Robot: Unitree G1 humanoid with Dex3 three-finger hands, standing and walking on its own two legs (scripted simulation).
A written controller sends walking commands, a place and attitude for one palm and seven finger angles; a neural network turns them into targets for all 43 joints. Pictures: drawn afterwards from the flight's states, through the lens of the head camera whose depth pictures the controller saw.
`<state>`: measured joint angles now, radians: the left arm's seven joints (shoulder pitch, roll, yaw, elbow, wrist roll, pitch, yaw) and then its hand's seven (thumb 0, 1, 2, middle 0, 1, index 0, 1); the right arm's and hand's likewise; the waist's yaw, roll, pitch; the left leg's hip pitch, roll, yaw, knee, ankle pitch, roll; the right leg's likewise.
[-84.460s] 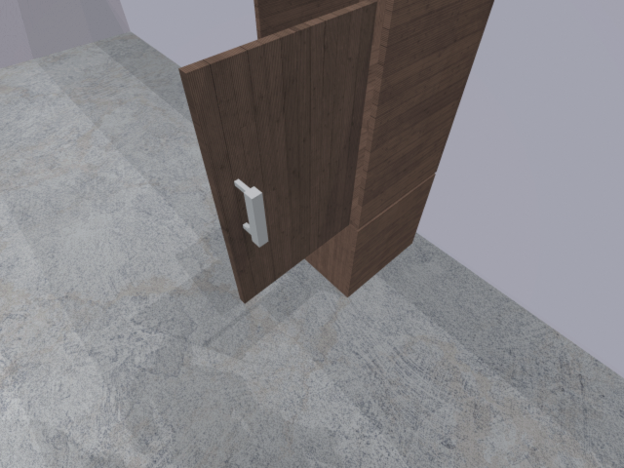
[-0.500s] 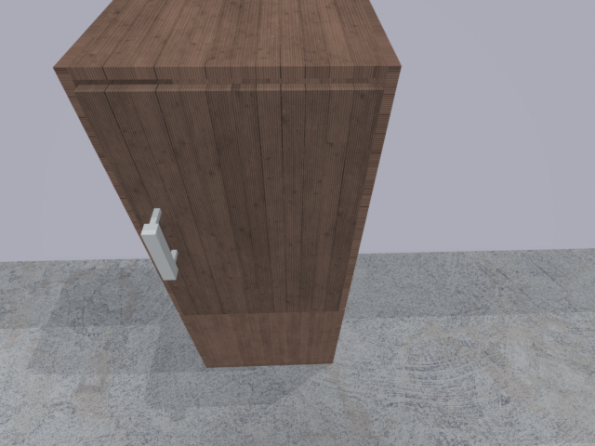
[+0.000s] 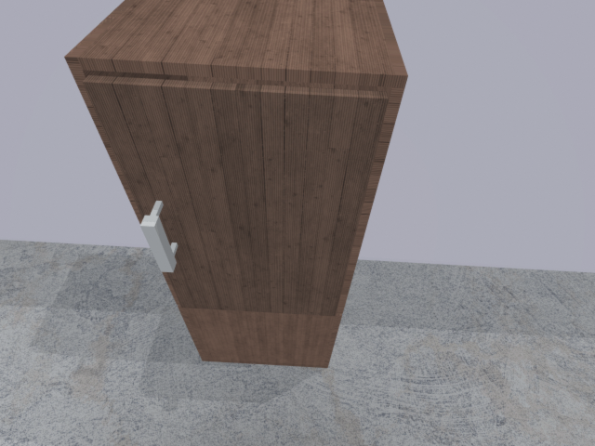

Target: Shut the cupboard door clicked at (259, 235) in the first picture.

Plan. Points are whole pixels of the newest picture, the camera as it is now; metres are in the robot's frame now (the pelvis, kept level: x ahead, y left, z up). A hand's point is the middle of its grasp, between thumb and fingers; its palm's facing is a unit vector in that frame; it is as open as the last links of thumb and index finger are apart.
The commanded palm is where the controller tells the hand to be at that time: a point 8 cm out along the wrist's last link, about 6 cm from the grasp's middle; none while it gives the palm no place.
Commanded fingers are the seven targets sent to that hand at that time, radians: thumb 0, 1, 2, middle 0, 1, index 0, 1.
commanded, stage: look again from close up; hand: left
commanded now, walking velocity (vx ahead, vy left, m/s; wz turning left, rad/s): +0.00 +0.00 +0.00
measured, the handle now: (163, 236) +0.44 +0.27 -0.03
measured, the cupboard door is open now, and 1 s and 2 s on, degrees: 0 0 0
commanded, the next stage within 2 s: raise the hand and make a fist in 0.58 s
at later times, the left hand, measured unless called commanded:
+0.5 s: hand out of the picture +0.04 +0.24 -0.18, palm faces +0.02 -0.98 -0.22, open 7.4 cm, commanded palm none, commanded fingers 0.00 0.90 0.90 -0.20 -0.30 -0.20 -0.30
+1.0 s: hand (130, 410) +0.16 +0.22 -0.02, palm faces +0.02 -1.00 -0.01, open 6.7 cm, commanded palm +0.09 +0.29 -0.07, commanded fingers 0.00 0.90 0.90 -0.49 -0.62 -0.49 -0.62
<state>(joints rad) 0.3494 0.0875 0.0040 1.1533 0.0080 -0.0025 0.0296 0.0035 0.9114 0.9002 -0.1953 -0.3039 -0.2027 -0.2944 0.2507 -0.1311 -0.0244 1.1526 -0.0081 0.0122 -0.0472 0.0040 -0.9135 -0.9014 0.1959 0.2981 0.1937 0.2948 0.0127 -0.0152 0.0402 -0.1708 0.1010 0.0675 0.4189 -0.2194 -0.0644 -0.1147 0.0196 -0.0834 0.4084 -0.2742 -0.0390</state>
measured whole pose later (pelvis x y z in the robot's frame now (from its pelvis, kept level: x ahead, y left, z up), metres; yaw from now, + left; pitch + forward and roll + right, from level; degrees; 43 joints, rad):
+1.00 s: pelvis -0.06 +0.05 -0.07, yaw +2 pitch +8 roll +1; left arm 0.27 0.18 0.12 0.24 -0.23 -0.55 -0.24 0.00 0.91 0.90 -0.32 -0.44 -0.33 -0.43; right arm 0.21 -0.23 -0.03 0.64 0.01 -0.31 0.01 0.01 -0.90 -0.90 0.20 0.30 0.20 0.30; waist -0.03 -0.03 -0.12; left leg -0.74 0.00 0.05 0.97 -0.37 0.02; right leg -0.72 -0.03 -0.02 1.01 -0.43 -0.01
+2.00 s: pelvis -0.03 +0.06 -0.10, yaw +3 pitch +15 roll -3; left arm 0.43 0.25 0.15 -0.10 -0.28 -0.35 -0.25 0.01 0.90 0.90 -1.22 -1.42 -1.23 -1.41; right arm 0.23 -0.22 0.03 0.45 0.03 -0.16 -0.04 0.01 -0.90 -0.90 0.20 0.30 0.20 0.30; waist 0.01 0.03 -0.17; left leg -0.94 0.01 -0.03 1.20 -0.52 0.03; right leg -0.86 0.01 -0.08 1.14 -0.54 -0.01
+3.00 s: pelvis -0.03 +0.04 -0.10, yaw +3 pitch +15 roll -2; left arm 0.18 0.27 0.16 0.09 -0.28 -0.33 -0.29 0.02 0.90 0.90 -1.30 -1.50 -1.30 -1.50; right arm 0.25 -0.25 0.03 0.50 0.03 -0.15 -0.05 0.01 -0.90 -0.90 0.20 0.30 0.20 0.30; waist -0.01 0.03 -0.16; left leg -0.94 0.02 -0.03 1.18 -0.52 0.00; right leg -0.87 0.02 -0.08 1.15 -0.55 -0.04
